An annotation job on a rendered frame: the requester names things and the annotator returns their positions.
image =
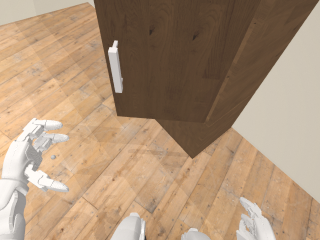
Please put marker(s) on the right robot hand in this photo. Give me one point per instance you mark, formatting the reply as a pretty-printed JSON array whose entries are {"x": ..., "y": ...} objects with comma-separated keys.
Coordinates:
[{"x": 259, "y": 228}]

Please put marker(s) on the left robot hand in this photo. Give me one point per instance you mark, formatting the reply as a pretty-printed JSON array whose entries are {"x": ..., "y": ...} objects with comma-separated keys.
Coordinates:
[{"x": 17, "y": 162}]

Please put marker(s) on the robot right shin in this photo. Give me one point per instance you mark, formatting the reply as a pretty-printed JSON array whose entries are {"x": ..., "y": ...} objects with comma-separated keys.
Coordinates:
[{"x": 192, "y": 229}]

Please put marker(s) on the robot left thigh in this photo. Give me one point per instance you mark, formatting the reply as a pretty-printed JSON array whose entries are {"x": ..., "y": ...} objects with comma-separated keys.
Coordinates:
[{"x": 131, "y": 228}]

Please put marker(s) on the handle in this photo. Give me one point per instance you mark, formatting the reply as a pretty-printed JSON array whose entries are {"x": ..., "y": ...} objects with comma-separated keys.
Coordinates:
[{"x": 115, "y": 67}]

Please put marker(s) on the left robot forearm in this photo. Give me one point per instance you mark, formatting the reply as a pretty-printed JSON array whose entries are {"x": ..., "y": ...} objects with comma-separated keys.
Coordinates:
[{"x": 12, "y": 204}]

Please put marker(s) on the cupboard door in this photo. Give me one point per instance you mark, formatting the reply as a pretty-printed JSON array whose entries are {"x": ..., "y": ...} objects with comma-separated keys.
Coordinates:
[{"x": 174, "y": 55}]

